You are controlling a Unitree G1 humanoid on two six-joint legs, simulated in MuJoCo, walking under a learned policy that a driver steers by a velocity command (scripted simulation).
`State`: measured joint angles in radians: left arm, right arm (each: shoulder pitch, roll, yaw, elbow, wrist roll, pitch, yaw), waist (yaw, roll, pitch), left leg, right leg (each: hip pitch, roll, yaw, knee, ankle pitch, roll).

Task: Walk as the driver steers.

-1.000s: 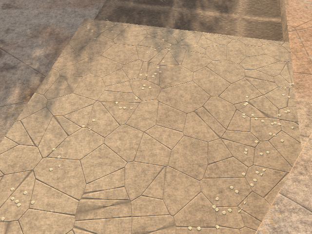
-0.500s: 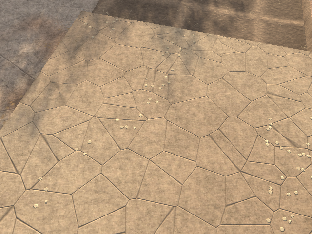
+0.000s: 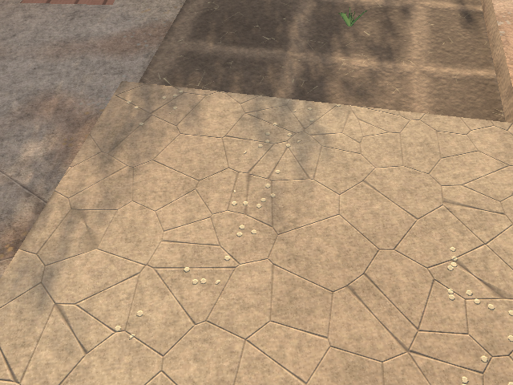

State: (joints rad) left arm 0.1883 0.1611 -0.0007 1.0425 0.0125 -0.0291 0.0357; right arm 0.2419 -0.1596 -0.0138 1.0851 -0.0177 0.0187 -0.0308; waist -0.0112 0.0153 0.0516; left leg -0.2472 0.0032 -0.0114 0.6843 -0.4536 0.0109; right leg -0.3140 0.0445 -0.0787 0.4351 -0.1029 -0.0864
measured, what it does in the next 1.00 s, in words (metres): walks ahead: left foot, then left foot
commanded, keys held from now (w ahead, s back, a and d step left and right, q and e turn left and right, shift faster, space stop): no key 0.18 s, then w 0.82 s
